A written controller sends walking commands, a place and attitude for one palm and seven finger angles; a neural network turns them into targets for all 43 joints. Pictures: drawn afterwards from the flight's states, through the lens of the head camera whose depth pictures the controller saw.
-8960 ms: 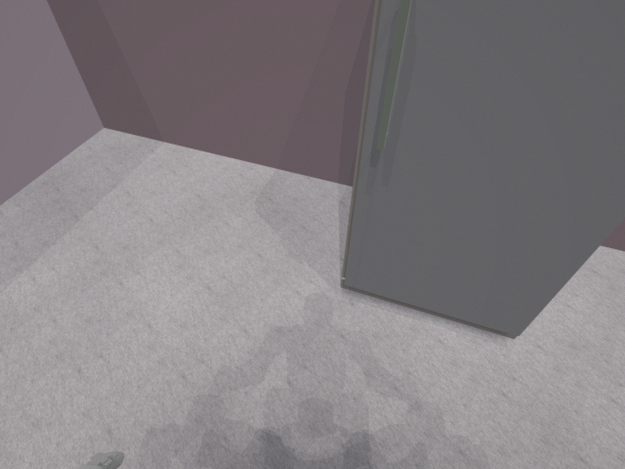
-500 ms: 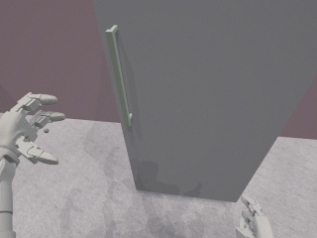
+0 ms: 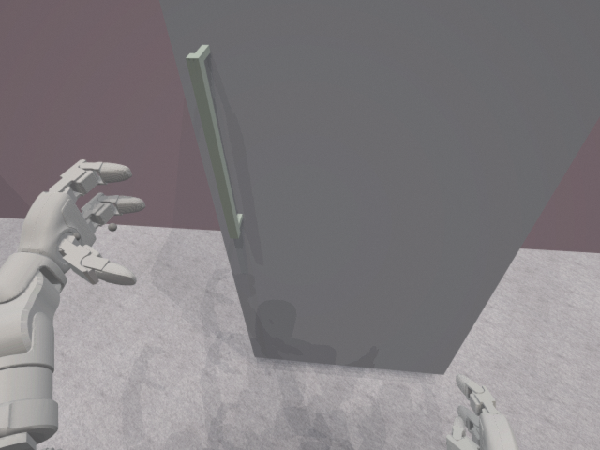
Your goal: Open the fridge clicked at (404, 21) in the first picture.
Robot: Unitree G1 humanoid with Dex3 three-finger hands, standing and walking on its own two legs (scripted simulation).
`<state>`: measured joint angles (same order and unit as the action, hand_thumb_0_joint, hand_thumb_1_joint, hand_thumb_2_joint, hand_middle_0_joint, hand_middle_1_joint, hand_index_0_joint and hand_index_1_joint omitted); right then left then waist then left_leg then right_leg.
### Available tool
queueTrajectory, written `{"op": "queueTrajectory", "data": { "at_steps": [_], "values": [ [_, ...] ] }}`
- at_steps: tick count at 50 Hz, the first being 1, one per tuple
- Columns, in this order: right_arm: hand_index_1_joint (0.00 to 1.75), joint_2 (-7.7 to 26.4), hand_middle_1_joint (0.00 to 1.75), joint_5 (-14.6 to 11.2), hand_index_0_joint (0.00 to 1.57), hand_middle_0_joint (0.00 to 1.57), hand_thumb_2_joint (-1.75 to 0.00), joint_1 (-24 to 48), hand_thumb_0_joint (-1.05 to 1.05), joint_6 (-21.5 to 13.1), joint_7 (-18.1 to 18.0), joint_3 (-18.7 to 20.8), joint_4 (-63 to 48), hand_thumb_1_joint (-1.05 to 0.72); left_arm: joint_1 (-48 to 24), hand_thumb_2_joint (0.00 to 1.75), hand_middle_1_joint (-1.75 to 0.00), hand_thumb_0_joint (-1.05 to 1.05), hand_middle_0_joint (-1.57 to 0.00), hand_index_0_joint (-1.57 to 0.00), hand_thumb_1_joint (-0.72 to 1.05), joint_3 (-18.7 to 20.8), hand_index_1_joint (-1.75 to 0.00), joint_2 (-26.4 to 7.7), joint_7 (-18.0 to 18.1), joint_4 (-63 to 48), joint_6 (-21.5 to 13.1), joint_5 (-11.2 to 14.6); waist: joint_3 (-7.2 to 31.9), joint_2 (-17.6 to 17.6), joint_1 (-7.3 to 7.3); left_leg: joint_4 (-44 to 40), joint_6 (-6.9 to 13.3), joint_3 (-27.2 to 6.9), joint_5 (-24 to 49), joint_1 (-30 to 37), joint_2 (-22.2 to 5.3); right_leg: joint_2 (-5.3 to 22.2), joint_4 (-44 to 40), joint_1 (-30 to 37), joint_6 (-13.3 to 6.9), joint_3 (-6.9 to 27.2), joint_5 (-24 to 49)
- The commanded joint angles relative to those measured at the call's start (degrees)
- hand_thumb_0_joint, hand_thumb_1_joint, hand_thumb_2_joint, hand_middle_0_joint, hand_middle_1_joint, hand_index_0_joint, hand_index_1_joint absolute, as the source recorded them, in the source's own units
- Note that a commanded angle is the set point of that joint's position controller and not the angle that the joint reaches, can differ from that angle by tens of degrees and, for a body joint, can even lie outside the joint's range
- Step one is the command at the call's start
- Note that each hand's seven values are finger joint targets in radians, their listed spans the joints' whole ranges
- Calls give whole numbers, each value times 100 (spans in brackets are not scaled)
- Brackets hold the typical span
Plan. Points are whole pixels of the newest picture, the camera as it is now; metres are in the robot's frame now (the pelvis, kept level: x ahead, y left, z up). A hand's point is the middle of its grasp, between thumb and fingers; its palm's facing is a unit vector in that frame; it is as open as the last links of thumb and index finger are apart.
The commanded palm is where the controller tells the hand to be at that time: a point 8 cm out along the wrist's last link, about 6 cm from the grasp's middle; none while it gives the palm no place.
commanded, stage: move the hooked fingers beside the handle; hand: left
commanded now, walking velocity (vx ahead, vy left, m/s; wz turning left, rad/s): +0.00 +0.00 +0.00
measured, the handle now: (221, 157) +0.52 +0.18 +0.14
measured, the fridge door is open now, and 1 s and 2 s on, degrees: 0 0 0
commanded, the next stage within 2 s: feel for the door with the fingertips in 2.00 s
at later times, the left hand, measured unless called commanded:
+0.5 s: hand (142, 199) +0.37 +0.25 +0.17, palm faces +0.02 -1.00 -0.03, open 14.0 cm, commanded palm +0.35 +0.30 +0.17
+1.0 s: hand (168, 174) +0.44 +0.23 +0.16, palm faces -0.01 -1.00 -0.01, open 14.0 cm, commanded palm +0.42 +0.29 +0.16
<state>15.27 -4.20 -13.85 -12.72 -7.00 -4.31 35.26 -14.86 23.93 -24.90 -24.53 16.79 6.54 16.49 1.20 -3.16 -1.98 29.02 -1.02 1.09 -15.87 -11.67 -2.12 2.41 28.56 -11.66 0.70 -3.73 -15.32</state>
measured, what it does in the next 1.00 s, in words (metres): stands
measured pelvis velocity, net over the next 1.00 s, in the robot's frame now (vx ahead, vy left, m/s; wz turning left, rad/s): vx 0.01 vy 0.01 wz -0.02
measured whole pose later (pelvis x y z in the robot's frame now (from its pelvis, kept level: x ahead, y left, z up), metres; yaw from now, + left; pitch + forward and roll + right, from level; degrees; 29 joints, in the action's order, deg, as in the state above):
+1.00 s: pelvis +0.01 +0.01 +0.00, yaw -1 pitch +5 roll -1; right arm 16.3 -3.5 -19.6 -6.7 -5.7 -2.4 37.2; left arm -39.5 22.2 -28.5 -21.4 47.7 -2.2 10.6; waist 2.3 -1.6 2.7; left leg 32.2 -0.5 2.2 -17.4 -19.4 -2.4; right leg 2.1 30.6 -19.5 1.1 -2.4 -15.8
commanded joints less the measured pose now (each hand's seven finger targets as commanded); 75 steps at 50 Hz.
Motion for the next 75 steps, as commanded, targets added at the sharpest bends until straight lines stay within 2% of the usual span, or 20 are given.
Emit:
{"op": "queueTrajectory", "data": {
  "at_steps": [1, 6, 8, 11, 17, 20, 27, 28, 30, 32, 42, 47, 48, 52, 55, 58, 61, 65, 70, 75],
  "values": [
    [30, 707, 30, -25, 20, 20, -90, 598, 0, -303, -21, 304, -909, -90, -1832, 30, -120, 0, -30, -30, -50, 620, -120, -1716, 42, -972, -338, 136, 1133, 67, -36, -369, 222, -80, 1369, 327, 217, -215, -274, 227, -156, -42, 1531],
    [30, 712, 30, -45, 20, 20, -90, 535, 0, -245, -53, 324, -888, -90, -2352, 30, -120, 0, -30, -30, -50, 351, -120, -1562, 90, -855, -366, 76, 1041, -126, 86, -358, 228, -40, 1124, 353, 214, -211, -333, 20, -148, 9, 1275],
    [30, 753, 30, -45, 20, 20, -90, 477, 0, -223, -80, 337, -840, -90, -2678, 30, -120, 0, -30, -30, -50, 309, -120, -1627, 103, -729, -400, 65, 1079, 78, 155, -355, 249, -58, 1036, 351, 201, -219, -361, -10, -135, 27, 1193],
    [30, 739, 30, -38, 20, 20, -90, 445, 0, -221, -104, 337, -817, -90, -2927, 30, -120, 0, -30, -30, -50, 214, -120, -1581, 144, -652, -500, -2, 1223, -141, 171, -345, 241, -86, 1086, 418, 213, -206, -328, -7, -162, 30, 1200],
    [30, 805, 30, -21, 20, 20, -90, 269, 0, -123, -81, 351, -715, -90, -3019, 30, -120, 0, -30, -30, -50, 385, -120, -1862, 180, 48, -535, -62, 1274, 195, 139, -301, 252, -52, 1216, 253, 193, -208, -293, 107, -159, 50, 1408],
    [30, 789, 30, -16, 20, 20, -90, 238, 0, -97, -64, 365, -719, -90, -3352, 30, -120, 0, -30, -30, -50, 302, -120, -1817, 169, 107, -614, -114, 1415, -118, 187, -264, 244, -34, 1360, 319, 204, -190, -228, 111, -177, 69, 1595],
    [30, 876, 30, -5, 20, 20, -90, 13, 0, 34, -26, 416, -653, -90, -3704, 30, -120, 0, -30, -30, -50, 418, -120, -2084, 144, 803, -731, -150, 1404, 260, 243, -179, 277, -16, 1269, 90, 179, -202, -201, 47, -157, 109, 1576],
    [30, 879, 30, -14, 20, 20, -90, -8, 0, 56, -28, 418, -669, -90, -3854, 30, -120, 0, -30, -30, -50, 388, -120, -2100, 131, 757, -765, -185, 1515, 81, 264, -173, 272, -8, 1318, 100, 195, -195, -165, 72, -157, 124, 1637],
    [30, 848, 30, -4, 20, 20, -90, -75, 0, 65, -27, 423, -646, -90, -4160, 30, -120, 0, -30, -30, -50, 148, -120, -1877, 120, 796, -847, -213, 1591, -53, 349, -123, 269, -15, 1380, 205, 199, -207, -146, -22, -165, 111, 1699],
    [30, 886, 30, 9, 20, 20, -90, -168, 0, 98, -25, 440, -598, -90, -4184, 30, -120, 0, -30, -30, -50, 177, -120, -1941, 109, 994, -908, -202, 1620, 138, 346, -93, 275, -33, 1480, 162, 177, -224, -120, 16, -177, 89, 1766],
    [30, 927, 30, 25, 20, 20, -90, -442, 0, 265, 31, 471, -488, -90, -4845, 30, -120, 0, -30, -30, -50, -15, -120, -1867, 235, 1664, -1092, -334, 1597, -9, 436, -48, 251, -78, 1506, 25, 159, -239, -44, -211, -212, 64, 1673],
    [30, 966, 30, 64, 20, 20, -90, -594, 0, 359, 66, 503, -459, -90, -4959, 30, -120, 0, -30, -30, -50, 217, -120, -2196, 315, 1815, -1278, -436, 1980, 27, 395, 22, 260, -54, 1721, 35, 142, -240, 62, -56, -206, 96, 1915],
    [30, 938, 30, 64, 20, 20, -90, -579, 0, 361, 81, 498, -465, -90, -5135, 30, -120, 0, -30, -30, -50, 127, -120, -2100, 318, 1733, -1324, -459, 2000, -228, 426, 22, 244, -59, 1807, 76, 151, -243, 65, -85, -208, 114, 2002],
    [30, 990, 30, 59, 20, 20, -90, -749, 0, 471, 85, 518, -360, -90, -5258, 30, -120, 0, -30, -30, -50, 115, -120, -2110, 318, 2363, -1310, -460, 1673, 228, 541, 51, 266, -42, 1587, -167, 121, -261, 36, -272, -181, 79, 1856],
    [30, 976, 30, 67, 20, 20, -90, -773, 0, 497, 89, 517, -364, -90, -5644, 30, -120, 0, -30, -30, -50, -33, -120, -2039, 322, 2372, -1401, -541, 1792, -173, 609, 83, 251, -55, 1518, -95, 138, -268, 64, -443, -190, 115, 1753],
    [30, 1008, 30, 88, 20, 20, -90, -901, 0, 537, 92, 541, -297, -90, -5951, 30, -120, 0, -30, -30, -50, 83, -120, -2240, 338, 2461, -1567, -564, 2059, -38, 651, 152, 265, -75, 1624, -66, 133, -284, 108, -368, -181, 134, 1867],
    [30, 1012, 30, 99, 20, 20, -90, -963, 0, 576, 119, 552, -290, -90, -5601, 30, -120, 0, -30, -30, -50, 209, -120, -2295, 309, 2696, -1620, -563, 2163, -40, 540, 194, 242, -70, 1764, -118, 134, -291, 178, -310, -195, 120, 2004],
    [30, 1056, 30, 88, 20, 20, -90, -993, 0, 681, 144, 546, -316, -90, -5468, 30, -120, 0, -30, -30, -50, 258, -120, -2426, 249, 3055, -1539, -596, 1872, 32, 556, 178, 258, -29, 1547, -435, 139, -282, 179, -401, -180, 122, 1906],
    [30, 1034, 30, 103, 20, 20, -90, -1018, 0, 714, 152, 580, -404, -90, -5786, 30, -120, 0, -30, -30, -50, 209, -120, -2376, 230, 2518, -1715, -542, 2293, -96, 591, 251, 266, -50, 1703, -183, 129, -315, 228, -350, -181, 145, 2001],
    [30, 1030, 30, 88, 20, 20, -90, -1018, 0, 748, 149, 575, -381, -90, -5559, 30, -120, 0, -30, -30, -50, 274, -120, -2403, 213, 2581, -1652, -502, 2163, -56, 593, 251, 267, -38, 1706, -240, 120, -329, 215, -383, -174, 120, 2011]
  ]
}}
